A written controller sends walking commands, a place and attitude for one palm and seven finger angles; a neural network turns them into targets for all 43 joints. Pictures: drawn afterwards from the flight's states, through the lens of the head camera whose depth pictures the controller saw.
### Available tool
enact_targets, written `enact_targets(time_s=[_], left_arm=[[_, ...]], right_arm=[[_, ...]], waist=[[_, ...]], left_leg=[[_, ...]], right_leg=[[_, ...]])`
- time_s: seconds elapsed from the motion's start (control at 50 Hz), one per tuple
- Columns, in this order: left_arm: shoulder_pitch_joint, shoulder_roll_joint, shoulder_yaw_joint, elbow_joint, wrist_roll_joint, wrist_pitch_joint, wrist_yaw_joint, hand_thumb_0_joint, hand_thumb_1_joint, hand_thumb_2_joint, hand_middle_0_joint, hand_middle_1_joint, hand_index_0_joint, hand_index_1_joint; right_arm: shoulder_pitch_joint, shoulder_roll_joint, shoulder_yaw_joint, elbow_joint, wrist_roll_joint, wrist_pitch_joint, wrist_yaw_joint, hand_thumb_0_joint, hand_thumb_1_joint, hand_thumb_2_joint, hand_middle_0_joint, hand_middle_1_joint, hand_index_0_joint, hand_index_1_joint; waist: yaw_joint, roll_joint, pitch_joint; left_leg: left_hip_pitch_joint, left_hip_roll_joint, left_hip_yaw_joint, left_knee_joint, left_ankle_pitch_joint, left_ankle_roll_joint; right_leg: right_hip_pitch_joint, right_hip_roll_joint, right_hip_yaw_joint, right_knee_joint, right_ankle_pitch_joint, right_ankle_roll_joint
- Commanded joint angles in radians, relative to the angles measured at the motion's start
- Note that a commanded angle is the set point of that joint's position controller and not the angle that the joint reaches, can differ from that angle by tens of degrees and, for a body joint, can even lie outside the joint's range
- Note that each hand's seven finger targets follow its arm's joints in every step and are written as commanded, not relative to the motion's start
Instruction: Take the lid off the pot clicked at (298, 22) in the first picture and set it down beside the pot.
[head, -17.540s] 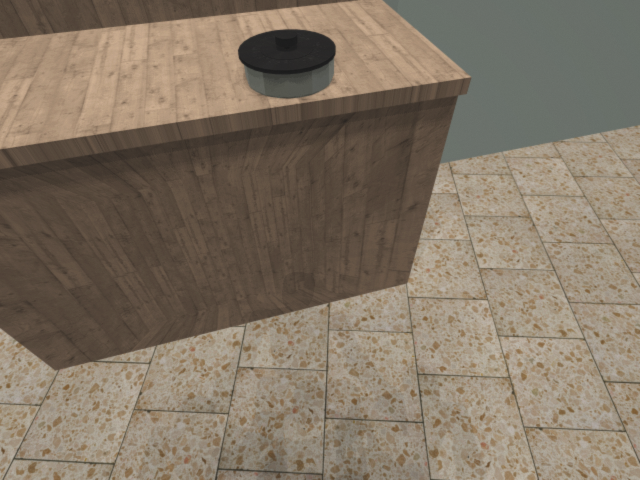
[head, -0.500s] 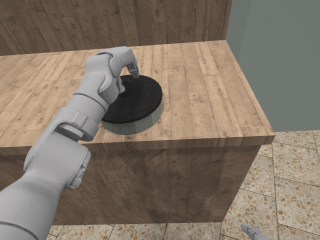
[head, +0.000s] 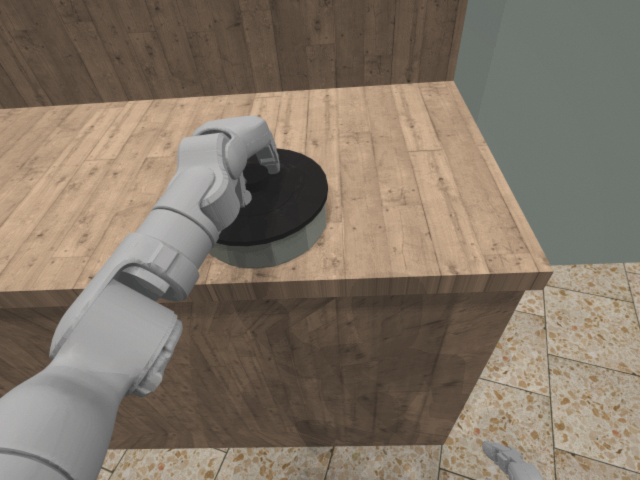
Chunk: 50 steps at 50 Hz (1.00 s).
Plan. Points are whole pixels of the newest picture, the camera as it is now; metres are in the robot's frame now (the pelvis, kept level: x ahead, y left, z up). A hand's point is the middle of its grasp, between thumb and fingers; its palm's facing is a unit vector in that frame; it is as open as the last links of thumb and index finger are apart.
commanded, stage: lower the open fingers around the knob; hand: left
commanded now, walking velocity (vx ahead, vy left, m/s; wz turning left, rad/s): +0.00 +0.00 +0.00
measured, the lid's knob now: (252, 178) +0.48 +0.10 +0.15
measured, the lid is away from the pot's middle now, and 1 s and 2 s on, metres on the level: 0.00 0.00 0.01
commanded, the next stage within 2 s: close the fingers and squeeze the knob in 0.06 s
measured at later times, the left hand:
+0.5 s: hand (242, 182) +0.44 +0.10 +0.17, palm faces -0.34 -0.07 -0.94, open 9.6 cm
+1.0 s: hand (243, 182) +0.44 +0.10 +0.17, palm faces -0.32 -0.08 -0.94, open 7.7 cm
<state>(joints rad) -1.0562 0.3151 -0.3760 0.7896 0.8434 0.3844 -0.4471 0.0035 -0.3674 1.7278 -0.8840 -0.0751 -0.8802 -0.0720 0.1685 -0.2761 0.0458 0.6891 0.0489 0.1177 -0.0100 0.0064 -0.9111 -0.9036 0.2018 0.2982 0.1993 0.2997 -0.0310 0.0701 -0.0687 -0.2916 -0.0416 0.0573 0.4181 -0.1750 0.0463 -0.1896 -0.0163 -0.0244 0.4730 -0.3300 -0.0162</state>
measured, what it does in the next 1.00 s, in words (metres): stands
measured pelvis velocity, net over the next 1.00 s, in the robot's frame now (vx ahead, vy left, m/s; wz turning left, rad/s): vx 0.00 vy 0.00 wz -0.01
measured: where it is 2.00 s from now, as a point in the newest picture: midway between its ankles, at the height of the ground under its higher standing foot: outside the picture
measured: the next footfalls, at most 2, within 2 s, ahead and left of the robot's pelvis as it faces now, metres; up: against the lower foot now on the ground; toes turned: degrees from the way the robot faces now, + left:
none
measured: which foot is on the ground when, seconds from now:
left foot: down 0.00-1.00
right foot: down 0.00-1.00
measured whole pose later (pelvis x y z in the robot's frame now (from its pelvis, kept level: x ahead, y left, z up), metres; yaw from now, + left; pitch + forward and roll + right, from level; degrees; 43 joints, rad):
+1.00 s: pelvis +0.00 +0.00 +0.00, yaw -1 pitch +3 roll +1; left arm -1.02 0.33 -0.36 0.75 0.84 0.38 -0.46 0.01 0.19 0.96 -0.66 -0.94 -0.63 -0.91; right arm 0.18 -0.28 0.05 0.69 0.05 0.11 -0.01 0.01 -0.91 -0.90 0.20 0.30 0.20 0.30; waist -0.03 0.08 -0.07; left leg -0.28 -0.04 0.06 0.41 -0.18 0.04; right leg -0.18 -0.01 -0.01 0.46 -0.33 -0.02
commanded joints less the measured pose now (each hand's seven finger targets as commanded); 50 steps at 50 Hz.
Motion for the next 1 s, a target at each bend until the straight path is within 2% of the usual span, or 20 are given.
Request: enact_targets(time_s=[0.0,0.04,0.12,0.14,0.16,0.2,0.24,0.28,0.34,0.38,0.44,0.5,0.54,0.58,0.64,0.7,0.86,0.9,0.94,0.98], left_arm=[[-0.506,0.212,0.107,-0.103,0.022,-0.006,0.030,0.000,-0.382,1.731,-0.890,-0.081,-0.890,-0.081],[-0.529,0.220,0.114,-0.137,0.022,-0.014,0.033,0.000,-0.382,1.731,-0.890,-0.081,-0.890,-0.081],[-0.529,0.170,0.069,-0.100,0.025,-0.014,0.029,0.000,-0.382,1.731,-0.890,-0.081,-0.890,-0.081],[-0.539,0.210,0.106,-0.123,0.024,-0.018,0.034,0.000,-0.382,1.731,-0.890,-0.081,-0.890,-0.081],[-0.524,0.211,0.105,-0.102,0.031,-0.018,0.033,0.000,-0.168,1.135,-0.628,-0.464,-0.628,-0.464],[-0.547,0.187,0.084,-0.128,0.026,-0.020,0.031,0.000,-0.149,1.134,-0.615,-0.526,-0.615,-0.526],[-0.516,0.219,0.118,-0.117,0.022,-0.021,0.031,0.000,-0.129,1.132,-0.607,-0.579,-0.607,-0.579],[-0.524,0.180,0.084,-0.108,0.021,-0.020,0.028,0.000,-0.108,1.129,-0.602,-0.626,-0.602,-0.626],[-0.530,0.250,0.140,-0.111,0.022,-0.023,0.031,0.000,-0.077,1.122,-0.598,-0.687,-0.598,-0.687],[-0.535,0.195,0.088,-0.097,0.020,-0.025,0.025,0.000,-0.055,1.116,-0.598,-0.723,-0.598,-0.723],[-0.545,0.208,0.104,-0.170,0.019,-0.028,0.029,0.000,-0.022,1.104,-0.601,-0.771,-0.601,-0.771],[-0.526,0.191,0.091,-0.096,0.023,-0.016,0.027,0.000,0.013,1.090,-0.608,-0.813,-0.608,-0.813],[-0.556,0.210,0.103,-0.106,0.017,-0.021,0.030,0.000,0.036,1.079,-0.614,-0.838,-0.614,-0.838],[-0.580,0.164,0.061,-0.110,0.018,-0.024,0.029,0.000,0.060,1.066,-0.620,-0.861,-0.620,-0.861],[-0.539,0.229,0.124,-0.085,0.020,-0.022,0.031,0.000,0.097,1.044,-0.633,-0.891,-0.633,-0.891],[-0.524,0.193,0.094,-0.095,0.024,-0.020,0.025,0.000,0.135,1.019,-0.647,-0.918,-0.647,-0.918],[-0.497,0.232,0.126,-0.190,0.021,-0.017,0.020,0.000,0.243,0.935,-0.695,-0.972,-0.695,-0.972],[-0.500,0.183,0.082,-0.225,0.019,-0.012,0.018,0.000,0.271,0.910,-0.709,-0.982,-0.709,-0.982],[-0.477,0.245,0.137,-0.202,0.018,-0.007,0.025,0.000,0.300,0.883,-0.723,-0.990,-0.723,-0.990],[-0.498,0.209,0.105,-0.236,0.018,-0.007,0.023,0.000,0.330,0.853,-0.738,-0.997,-0.738,-0.997]], right_arm=[[-0.085,-0.107,-0.030,-0.127,0.004,-0.030,-0.016,0.000,-0.900,-0.900,0.200,0.300,0.200,0.300],[-0.085,-0.108,-0.037,-0.129,0.000,-0.030,-0.016,0.000,-0.900,-0.900,0.200,0.300,0.200,0.300],[-0.086,-0.104,-0.030,-0.127,0.005,-0.027,-0.020,0.000,-0.900,-0.900,0.200,0.300,0.200,0.300],[-0.073,-0.110,-0.037,-0.123,-0.001,-0.027,-0.018,0.000,-0.900,-0.900,0.200,0.300,0.200,0.300],[-0.081,-0.108,-0.033,-0.131,-0.001,-0.029,-0.021,0.000,-0.900,-0.900,0.200,0.300,0.200,0.300],[-0.083,-0.104,-0.034,-0.131,0.001,-0.031,-0.021,0.000,-0.900,-0.900,0.200,0.300,0.200,0.300],[-0.071,-0.112,-0.039,-0.125,-0.003,-0.032,-0.019,0.000,-0.900,-0.900,0.200,0.300,0.200,0.300],[-0.074,-0.106,-0.037,-0.125,0.001,-0.034,-0.021,0.000,-0.900,-0.900,0.200,0.300,0.200,0.300],[-0.061,-0.117,-0.042,-0.116,-0.004,-0.037,-0.023,0.000,-0.900,-0.900,0.200,0.300,0.200,0.300],[-0.075,-0.108,-0.035,-0.122,0.002,-0.038,-0.025,0.000,-0.900,-0.900,0.200,0.300,0.200,0.300],[-0.073,-0.114,-0.044,-0.127,-0.002,-0.044,-0.019,0.000,-0.900,-0.900,0.200,0.300,0.200,0.300],[-0.067,-0.112,-0.038,-0.115,0.002,-0.040,-0.021,0.000,-0.900,-0.900,0.200,0.300,0.200,0.300],[-0.062,-0.116,-0.041,-0.112,-0.001,-0.039,-0.023,0.000,-0.900,-0.900,0.200,0.300,0.200,0.300],[-0.071,-0.107,-0.036,-0.113,0.003,-0.043,-0.025,0.000,-0.900,-0.900,0.200,0.300,0.200,0.300],[-0.057,-0.118,-0.040,-0.110,-0.006,-0.042,-0.025,0.000,-0.900,-0.900,0.200,0.300,0.200,0.300],[-0.069,-0.110,-0.039,-0.120,-0.001,-0.045,-0.025,0.000,-0.900,-0.900,0.200,0.300,0.200,0.300],[-0.089,-0.111,-0.039,-0.139,0.000,-0.046,-0.013,0.000,-0.900,-0.900,0.200,0.300,0.200,0.300],[-0.097,-0.106,-0.038,-0.142,0.006,-0.044,-0.008,0.000,-0.900,-0.900,0.200,0.300,0.200,0.300],[-0.089,-0.118,-0.039,-0.132,0.001,-0.039,-0.008,0.000,-0.900,-0.900,0.200,0.300,0.200,0.300],[-0.108,-0.106,-0.037,-0.144,0.005,-0.043,-0.008,0.000,-0.900,-0.900,0.200,0.300,0.200,0.300]], waist=[[0.002,-0.169,-0.296],[0.004,-0.153,-0.325],[-0.007,-0.141,-0.285],[0.000,-0.143,-0.313],[0.000,-0.152,-0.311],[-0.004,-0.133,-0.319],[0.003,-0.157,-0.323],[-0.006,-0.156,-0.305],[0.004,-0.160,-0.315],[-0.006,-0.162,-0.291],[0.002,-0.124,-0.361],[-0.007,-0.158,-0.284],[-0.005,-0.157,-0.299],[-0.014,-0.139,-0.307],[0.001,-0.155,-0.326],[-0.002,-0.154,-0.331],[0.012,-0.145,-0.363],[0.006,-0.123,-0.361],[0.017,-0.135,-0.343],[0.011,-0.141,-0.358]], left_leg=[[0.268,-0.033,-0.041,0.012,0.259,0.038],[0.281,-0.032,-0.043,0.016,0.257,0.038],[0.274,-0.030,-0.041,0.006,0.240,0.035],[0.286,-0.028,-0.045,0.011,0.249,0.036],[0.280,-0.031,-0.043,0.010,0.241,0.038],[0.288,-0.031,-0.042,0.008,0.246,0.038],[0.285,-0.028,-0.045,0.014,0.256,0.039],[0.286,-0.031,-0.041,0.010,0.243,0.041],[0.282,-0.029,-0.042,0.011,0.245,0.041],[0.271,-0.033,-0.035,0.006,0.227,0.043],[0.322,-0.027,-0.047,0.023,0.300,0.040],[0.287,-0.030,-0.042,0.011,0.250,0.040],[0.281,-0.031,-0.042,0.007,0.219,0.041],[0.301,-0.031,-0.042,0.010,0.242,0.040],[0.284,-0.031,-0.041,0.012,0.239,0.039],[0.296,-0.031,-0.033,0.021,0.289,0.043],[0.323,-0.027,-0.038,0.039,0.382,0.044],[0.338,-0.024,-0.040,0.039,0.403,0.041],[0.318,-0.024,-0.044,0.034,0.379,0.039],[0.331,-0.026,-0.042,0.035,0.381,0.042]], right_leg=[[-0.047,0.051,0.012,-0.057,0.432,-0.016],[-0.038,0.047,0.015,-0.056,0.427,-0.019],[-0.069,0.052,0.010,-0.061,0.402,-0.018],[-0.054,0.051,0.010,-0.059,0.408,-0.021],[-0.052,0.052,0.014,-0.060,0.406,-0.019],[-0.053,0.051,0.014,-0.059,0.410,-0.019],[-0.043,0.051,0.012,-0.060,0.418,-0.020],[-0.058,0.054,0.011,-0.063,0.406,-0.017],[-0.043,0.051,0.014,-0.064,0.419,-0.018],[-0.053,0.051,0.016,-0.068,0.409,-0.015],[-0.045,0.052,0.016,-0.053,0.441,-0.021],[-0.075,0.058,0.010,-0.066,0.404,-0.018],[-0.066,0.054,0.012,-0.068,0.392,-0.018],[-0.079,0.056,0.011,-0.062,0.404,-0.019],[-0.046,0.052,0.015,-0.061,0.417,-0.019],[-0.045,0.051,0.018,-0.056,0.461,-0.015],[-0.021,0.052,0.020,-0.048,0.513,-0.015],[-0.039,0.054,0.014,-0.048,0.502,-0.015],[-0.031,0.053,0.013,-0.051,0.492,-0.019],[-0.031,0.053,0.016,-0.049,0.496,-0.016]])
